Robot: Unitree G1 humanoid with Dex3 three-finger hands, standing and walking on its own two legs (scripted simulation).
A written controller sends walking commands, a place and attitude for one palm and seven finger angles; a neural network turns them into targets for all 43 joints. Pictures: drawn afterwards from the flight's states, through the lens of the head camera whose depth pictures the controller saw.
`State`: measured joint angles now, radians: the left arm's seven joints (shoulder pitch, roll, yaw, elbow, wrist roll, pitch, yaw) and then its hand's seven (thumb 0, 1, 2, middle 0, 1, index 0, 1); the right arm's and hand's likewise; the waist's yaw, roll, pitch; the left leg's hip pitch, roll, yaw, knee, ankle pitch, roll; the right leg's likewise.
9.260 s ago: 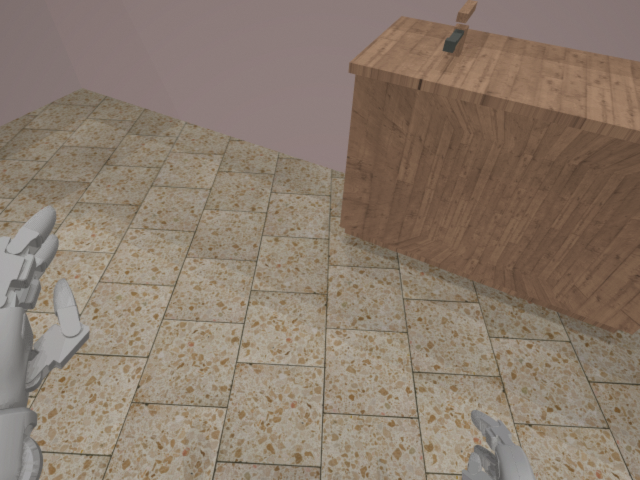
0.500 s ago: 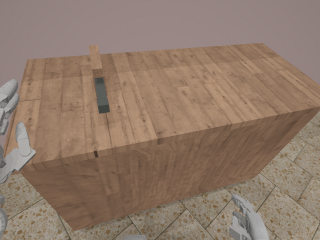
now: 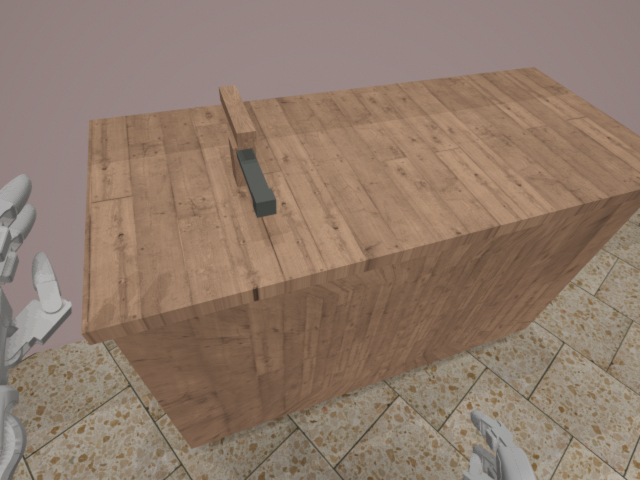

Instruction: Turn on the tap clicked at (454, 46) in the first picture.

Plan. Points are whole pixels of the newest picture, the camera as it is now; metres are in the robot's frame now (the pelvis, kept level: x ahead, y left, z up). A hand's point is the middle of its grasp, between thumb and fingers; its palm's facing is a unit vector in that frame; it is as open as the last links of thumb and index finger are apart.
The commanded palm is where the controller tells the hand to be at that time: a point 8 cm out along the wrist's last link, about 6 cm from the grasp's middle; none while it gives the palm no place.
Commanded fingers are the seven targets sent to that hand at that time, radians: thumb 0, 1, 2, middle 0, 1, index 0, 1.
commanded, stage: come to a stop and stand still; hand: left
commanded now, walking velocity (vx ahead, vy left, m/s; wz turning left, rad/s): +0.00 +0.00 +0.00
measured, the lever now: (264, 203) +0.45 +0.12 +0.10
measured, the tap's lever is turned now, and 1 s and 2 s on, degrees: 0 0 0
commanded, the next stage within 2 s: look again from close up in 0.80 s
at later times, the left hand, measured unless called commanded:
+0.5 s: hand (88, 285) +0.24 +0.24 +0.17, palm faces +0.42 -0.83 -0.37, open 7.5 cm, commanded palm +0.18 +0.28 +0.18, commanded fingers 0.00 0.90 0.90 -0.20 -0.30 -0.20 -0.30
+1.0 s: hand (83, 284) +0.24 +0.25 +0.17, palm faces +0.44 -0.82 -0.37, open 7.5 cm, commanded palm +0.19 +0.28 +0.18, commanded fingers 0.00 0.90 0.90 -0.20 -0.30 -0.20 -0.30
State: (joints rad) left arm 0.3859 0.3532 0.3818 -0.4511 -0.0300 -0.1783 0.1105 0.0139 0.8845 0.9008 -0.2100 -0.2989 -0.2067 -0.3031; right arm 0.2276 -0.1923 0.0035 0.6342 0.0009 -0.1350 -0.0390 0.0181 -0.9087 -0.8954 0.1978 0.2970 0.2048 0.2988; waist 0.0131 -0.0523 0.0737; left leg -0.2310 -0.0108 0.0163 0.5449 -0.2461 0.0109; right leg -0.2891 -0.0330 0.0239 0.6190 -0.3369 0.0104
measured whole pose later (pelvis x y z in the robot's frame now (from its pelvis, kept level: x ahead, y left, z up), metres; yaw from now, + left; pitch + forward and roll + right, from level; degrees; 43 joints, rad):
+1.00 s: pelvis +0.04 -0.01 +0.01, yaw +3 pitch -1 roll -1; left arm 0.46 0.34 0.33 -0.46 -0.06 -0.15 0.14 0.02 0.89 0.90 -0.21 -0.30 -0.21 -0.30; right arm 0.20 -0.20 0.02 0.59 0.02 -0.05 -0.05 0.02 -0.91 -0.90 0.20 0.30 0.20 0.30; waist 0.01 0.01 0.04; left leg -0.18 0.00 -0.04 0.46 -0.26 0.00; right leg -0.15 0.04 0.00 0.41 -0.24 -0.02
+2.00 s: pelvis +0.09 -0.07 -0.01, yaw +2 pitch -3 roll -1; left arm 0.48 0.43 0.39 -0.57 -0.07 -0.13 0.12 0.02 0.89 0.90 -0.21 -0.30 -0.21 -0.30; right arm 0.21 -0.18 0.01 0.54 0.02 -0.03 -0.03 0.02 -0.91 -0.90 0.20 0.30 0.20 0.30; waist -0.01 0.02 0.10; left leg -0.21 0.12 -0.01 0.72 -0.44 -0.03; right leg -0.32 0.04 -0.09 0.61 -0.22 -0.04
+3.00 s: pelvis +0.16 -0.26 +0.00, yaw +2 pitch -3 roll -2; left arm 0.47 0.40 0.38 -0.56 -0.06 -0.15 0.12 0.01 0.89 0.90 -0.21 -0.30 -0.21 -0.30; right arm 0.20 -0.19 0.00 0.58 0.03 -0.04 -0.01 0.02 -0.91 -0.90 0.20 0.30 0.20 0.30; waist -0.01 0.04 0.10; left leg -0.34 0.13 -0.05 0.82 -0.38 -0.03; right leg -0.25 0.05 -0.13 0.55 -0.25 -0.08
